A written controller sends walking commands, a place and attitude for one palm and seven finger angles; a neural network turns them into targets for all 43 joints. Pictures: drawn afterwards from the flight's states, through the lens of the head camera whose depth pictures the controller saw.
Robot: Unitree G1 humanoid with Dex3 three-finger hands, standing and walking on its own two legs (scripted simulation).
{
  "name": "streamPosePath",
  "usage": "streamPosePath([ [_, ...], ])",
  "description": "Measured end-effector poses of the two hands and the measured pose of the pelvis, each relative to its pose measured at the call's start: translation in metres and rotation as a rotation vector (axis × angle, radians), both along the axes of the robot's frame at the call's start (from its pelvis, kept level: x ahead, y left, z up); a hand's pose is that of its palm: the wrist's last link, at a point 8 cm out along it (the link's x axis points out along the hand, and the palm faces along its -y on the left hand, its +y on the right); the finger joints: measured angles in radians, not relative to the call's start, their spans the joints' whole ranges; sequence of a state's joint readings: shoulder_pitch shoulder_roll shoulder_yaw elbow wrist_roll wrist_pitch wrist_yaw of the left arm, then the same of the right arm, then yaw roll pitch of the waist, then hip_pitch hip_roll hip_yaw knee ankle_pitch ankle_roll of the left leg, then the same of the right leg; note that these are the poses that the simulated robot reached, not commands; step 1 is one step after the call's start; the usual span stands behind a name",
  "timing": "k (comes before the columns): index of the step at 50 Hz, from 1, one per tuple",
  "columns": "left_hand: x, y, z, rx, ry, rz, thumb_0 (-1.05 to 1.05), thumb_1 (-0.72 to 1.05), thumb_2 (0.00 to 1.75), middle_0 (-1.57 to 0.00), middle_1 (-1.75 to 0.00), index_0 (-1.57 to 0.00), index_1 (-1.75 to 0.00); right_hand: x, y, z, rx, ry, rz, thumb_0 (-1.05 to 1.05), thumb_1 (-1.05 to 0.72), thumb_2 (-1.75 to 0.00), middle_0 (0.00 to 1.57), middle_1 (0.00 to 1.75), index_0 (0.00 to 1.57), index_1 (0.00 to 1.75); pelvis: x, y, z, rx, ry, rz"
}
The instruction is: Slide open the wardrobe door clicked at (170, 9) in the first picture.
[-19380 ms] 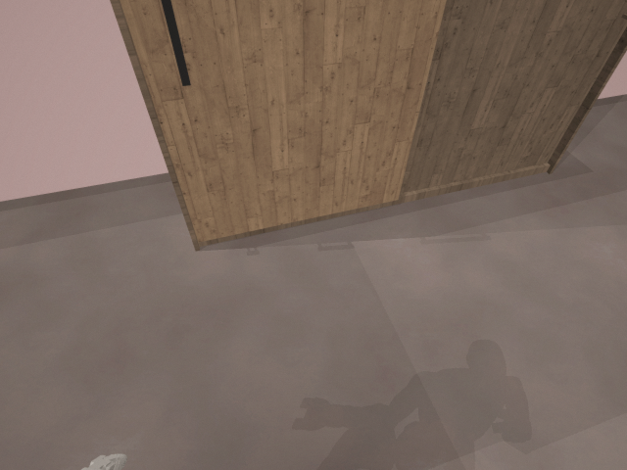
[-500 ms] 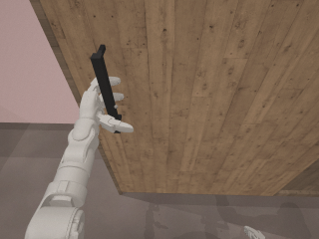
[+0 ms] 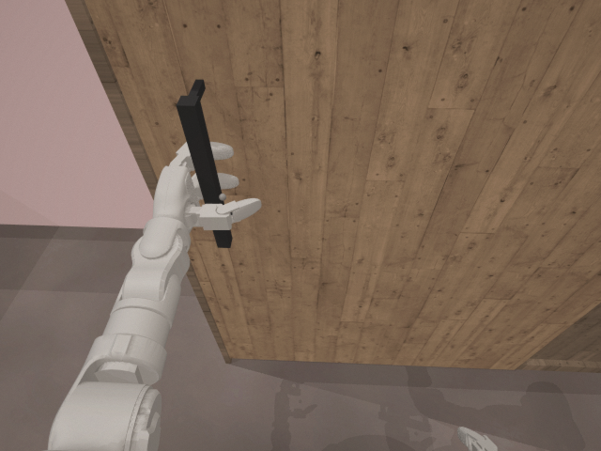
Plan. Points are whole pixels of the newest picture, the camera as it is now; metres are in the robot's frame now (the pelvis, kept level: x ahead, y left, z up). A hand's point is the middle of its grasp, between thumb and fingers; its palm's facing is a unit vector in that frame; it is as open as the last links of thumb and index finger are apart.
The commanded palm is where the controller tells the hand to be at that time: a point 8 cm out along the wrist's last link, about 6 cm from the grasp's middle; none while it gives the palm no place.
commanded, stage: grip the handle and tug to test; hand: left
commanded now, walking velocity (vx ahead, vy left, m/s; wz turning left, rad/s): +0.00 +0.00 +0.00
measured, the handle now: (213, 175) +0.47 +0.15 +0.12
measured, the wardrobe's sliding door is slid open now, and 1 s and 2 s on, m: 0.00 0.00 0.05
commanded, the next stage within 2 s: tug the door sideways, standing still in 1.02 s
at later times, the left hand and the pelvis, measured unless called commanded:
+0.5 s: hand (222, 195) +0.42 +0.12 +0.13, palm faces -0.03 -1.00 +0.01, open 5.3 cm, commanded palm +0.39 +0.18 +0.13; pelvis +0.00 +0.00 +0.00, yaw +0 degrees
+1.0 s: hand (223, 196) +0.42 +0.12 +0.13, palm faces -0.02 -1.00 +0.01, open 5.4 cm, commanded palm +0.37 +0.17 +0.13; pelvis +0.02 +0.00 +0.00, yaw -2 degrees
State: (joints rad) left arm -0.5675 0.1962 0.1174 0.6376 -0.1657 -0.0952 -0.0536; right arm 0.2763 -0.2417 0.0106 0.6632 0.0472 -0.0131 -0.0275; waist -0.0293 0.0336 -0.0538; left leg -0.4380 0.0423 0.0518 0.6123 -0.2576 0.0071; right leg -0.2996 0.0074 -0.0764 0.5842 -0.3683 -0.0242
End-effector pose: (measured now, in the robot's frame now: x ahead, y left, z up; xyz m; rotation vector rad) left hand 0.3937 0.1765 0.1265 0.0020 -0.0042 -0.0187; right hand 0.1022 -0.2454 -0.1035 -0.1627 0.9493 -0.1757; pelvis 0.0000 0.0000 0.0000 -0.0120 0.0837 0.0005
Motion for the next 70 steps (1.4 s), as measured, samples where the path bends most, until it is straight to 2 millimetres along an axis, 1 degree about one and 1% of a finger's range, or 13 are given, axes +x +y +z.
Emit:
streamPosePath([
  [13, 0.003, 0.000, -0.001, -0.004, -0.007, 0.004, 0.00, 0.63, 0.78, -0.41, -1.36, -0.41, -1.36, -0.011, -0.002, -0.003, -0.001, 0.022, -0.012, 0.01, -0.90, -0.90, 0.20, 0.30, 0.20, 0.30, -0.001, 0.001, -0.001, -0.001, 0.006, -0.003],
  [16, 0.003, 0.001, -0.001, -0.006, -0.009, 0.003, 0.01, 0.74, 0.83, -0.42, -1.37, -0.42, -1.38, -0.013, -0.002, -0.002, 0.002, 0.020, -0.019, 0.01, -0.90, -0.90, 0.20, 0.30, 0.20, 0.30, 0.000, 0.001, 0.000, 0.000, 0.007, -0.008],
  [17, 0.003, 0.001, -0.001, -0.005, -0.010, 0.001, 0.00, 0.75, 0.83, -0.42, -1.38, -0.42, -1.38, -0.013, -0.003, -0.002, 0.001, 0.020, -0.020, 0.01, -0.90, -0.90, 0.20, 0.30, 0.20, 0.30, 0.000, 0.000, 0.000, 0.000, 0.006, -0.008],
  [35, 0.004, 0.001, -0.001, -0.013, -0.005, -0.006, 0.00, 0.73, 0.85, -0.41, -1.40, -0.42, -1.40, -0.009, -0.002, 0.000, -0.002, 0.008, -0.020, 0.01, -0.90, -0.90, 0.20, 0.30, 0.20, 0.30, -0.002, 0.001, -0.001, -0.002, 0.009, -0.008],
  [46, 0.003, 0.000, -0.002, -0.016, -0.013, -0.005, 0.00, 0.76, 0.82, -0.37, -1.40, -0.38, -1.40, -0.002, -0.001, 0.004, 0.014, -0.017, -0.042, 0.01, -0.90, -0.90, 0.20, 0.30, 0.20, 0.30, 0.010, 0.002, 0.001, 0.004, 0.006, -0.031],
  [52, 0.002, -0.001, -0.002, -0.017, -0.011, -0.004, 0.01, 0.78, 0.80, -0.34, -1.40, -0.36, -1.40, 0.013, -0.002, 0.008, 0.021, -0.039, -0.050, 0.01, -0.90, -0.90, 0.20, 0.30, 0.20, 0.30, 0.022, 0.002, 0.002, 0.009, 0.008, -0.044],
  [60, 0.002, 0.000, -0.001, -0.010, 0.000, -0.014, 0.01, 0.78, 0.79, -0.34, -1.40, -0.36, -1.40, 0.047, -0.002, 0.014, 0.013, -0.063, -0.029, 0.01, -0.90, -0.90, 0.20, 0.30, 0.20, 0.30, 0.038, 0.000, 0.004, 0.011, 0.008, -0.039],
  [66, 0.002, -0.001, 0.000, -0.008, 0.017, 0.013, 0.01, 0.75, 0.83, -0.37, -1.40, -0.39, -1.40, 0.068, 0.001, 0.011, -0.001, -0.046, 0.035, 0.01, -0.90, -0.90, 0.20, 0.30, 0.19, 0.29, 0.039, -0.001, 0.003, 0.007, 0.011, 0.002],
  [70, 0.002, -0.003, 0.001, 0.003, 0.027, 0.042, 0.01, 0.75, 0.84, -0.37, -1.40, -0.39, -1.40, 0.077, 0.006, 0.008, 0.009, -0.052, 0.064, 0.01, -0.90, -0.90, 0.20, 0.30, 0.20, 0.29, 0.037, -0.002, 0.003, 0.008, 0.014, 0.019],
])
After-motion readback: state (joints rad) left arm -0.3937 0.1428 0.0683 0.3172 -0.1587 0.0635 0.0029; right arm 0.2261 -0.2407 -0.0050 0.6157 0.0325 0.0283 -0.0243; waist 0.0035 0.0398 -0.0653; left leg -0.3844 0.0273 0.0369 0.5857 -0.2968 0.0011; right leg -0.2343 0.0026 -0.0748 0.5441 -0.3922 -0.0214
